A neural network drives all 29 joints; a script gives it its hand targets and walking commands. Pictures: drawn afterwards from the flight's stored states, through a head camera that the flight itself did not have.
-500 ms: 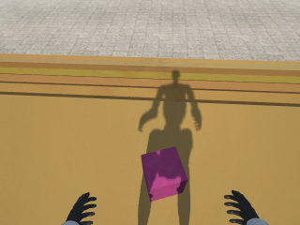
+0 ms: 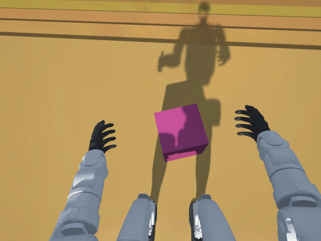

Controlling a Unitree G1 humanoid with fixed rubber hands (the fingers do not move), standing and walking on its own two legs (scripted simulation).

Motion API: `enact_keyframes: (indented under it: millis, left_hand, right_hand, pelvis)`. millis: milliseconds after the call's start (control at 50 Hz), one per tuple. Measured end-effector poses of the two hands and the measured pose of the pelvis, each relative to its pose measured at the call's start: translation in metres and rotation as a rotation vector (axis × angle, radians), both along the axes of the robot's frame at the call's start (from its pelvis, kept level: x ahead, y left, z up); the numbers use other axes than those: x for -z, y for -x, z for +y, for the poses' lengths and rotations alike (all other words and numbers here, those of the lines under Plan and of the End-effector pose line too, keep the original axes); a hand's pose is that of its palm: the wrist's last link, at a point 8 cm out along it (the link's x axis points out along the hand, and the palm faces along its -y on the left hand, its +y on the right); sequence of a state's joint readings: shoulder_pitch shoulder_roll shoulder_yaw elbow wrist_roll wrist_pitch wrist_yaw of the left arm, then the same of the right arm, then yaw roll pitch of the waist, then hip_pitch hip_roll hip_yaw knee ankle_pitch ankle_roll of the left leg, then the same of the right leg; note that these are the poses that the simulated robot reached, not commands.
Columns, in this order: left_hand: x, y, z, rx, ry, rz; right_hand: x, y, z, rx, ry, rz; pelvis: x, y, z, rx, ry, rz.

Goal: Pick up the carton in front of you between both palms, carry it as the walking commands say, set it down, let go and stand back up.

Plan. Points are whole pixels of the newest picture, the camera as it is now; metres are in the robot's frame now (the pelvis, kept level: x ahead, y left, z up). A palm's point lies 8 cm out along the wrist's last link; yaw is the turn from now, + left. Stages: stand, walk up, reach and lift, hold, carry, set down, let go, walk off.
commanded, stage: reach and lift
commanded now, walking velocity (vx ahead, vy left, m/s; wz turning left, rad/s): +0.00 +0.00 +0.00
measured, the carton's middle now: (179, 135) +0.51 -0.02 -0.57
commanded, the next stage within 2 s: none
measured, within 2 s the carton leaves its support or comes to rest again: neither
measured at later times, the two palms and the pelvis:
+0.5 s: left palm (120, 108) +0.48 +0.17 -0.14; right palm (241, 82) +0.56 -0.21 -0.13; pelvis -0.01 -0.02 -0.03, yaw +1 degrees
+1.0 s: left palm (134, 130) +0.47 +0.17 -0.35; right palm (224, 116) +0.54 -0.21 -0.36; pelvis -0.03 +0.00 -0.18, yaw +3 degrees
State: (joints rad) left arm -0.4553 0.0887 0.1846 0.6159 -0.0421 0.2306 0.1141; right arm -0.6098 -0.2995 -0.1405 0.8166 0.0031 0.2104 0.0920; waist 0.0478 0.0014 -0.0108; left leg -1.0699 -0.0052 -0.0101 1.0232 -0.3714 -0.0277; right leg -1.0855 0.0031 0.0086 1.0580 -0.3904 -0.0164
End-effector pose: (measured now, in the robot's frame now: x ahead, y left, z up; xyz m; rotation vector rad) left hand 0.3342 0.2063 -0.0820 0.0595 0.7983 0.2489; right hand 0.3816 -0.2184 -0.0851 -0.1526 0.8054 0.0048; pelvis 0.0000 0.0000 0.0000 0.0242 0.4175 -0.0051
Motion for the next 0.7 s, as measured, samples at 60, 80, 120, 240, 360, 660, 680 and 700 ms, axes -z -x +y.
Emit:
enact_keyframes:
  millis: [60,80,120,240,360,660,680,700]
  left_hand:
    - [0.007,-0.017,-0.005,-0.022,0.002,-0.021]
    - [0.009,-0.023,-0.007,-0.029,0.003,-0.027]
    - [0.013,-0.035,-0.010,-0.042,0.004,-0.039]
    - [0.025,-0.072,-0.019,-0.077,0.004,-0.077]
    - [0.037,-0.111,-0.027,-0.102,0.005,-0.113]
    - [0.091,-0.147,-0.035,-0.110,0.006,-0.117]
    - [0.098,-0.146,-0.035,-0.110,0.007,-0.112]
    - [0.106,-0.145,-0.035,-0.110,0.008,-0.106]
  right_hand:
    - [0.006,-0.023,0.001,-0.008,-0.008,-0.015]
    - [0.008,-0.030,0.002,-0.010,-0.010,-0.019]
    - [0.011,-0.045,0.003,-0.015,-0.013,-0.029]
    - [0.021,-0.092,0.007,-0.030,-0.022,-0.062]
    - [0.031,-0.139,0.009,-0.043,-0.034,-0.095]
    - [0.086,-0.182,0.016,-0.061,-0.046,-0.098]
    - [0.093,-0.181,0.018,-0.059,-0.047,-0.092]
    - [0.101,-0.179,0.019,-0.056,-0.049,-0.086]
  pelvis:
    - [0.006,0.009,-0.003,0.000,-0.003,0.045]
    - [0.008,0.012,-0.004,0.000,-0.004,0.060]
    - [0.011,0.018,-0.006,0.001,-0.006,0.087]
    - [0.018,0.027,-0.011,0.004,-0.012,0.170]
    - [0.025,0.026,-0.014,0.007,-0.020,0.252]
    - [0.034,0.000,-0.014,0.005,-0.038,0.419]
    - [0.038,-0.001,-0.013,0.005,-0.039,0.430]
    - [0.042,-0.001,-0.013,0.004,-0.041,0.441]
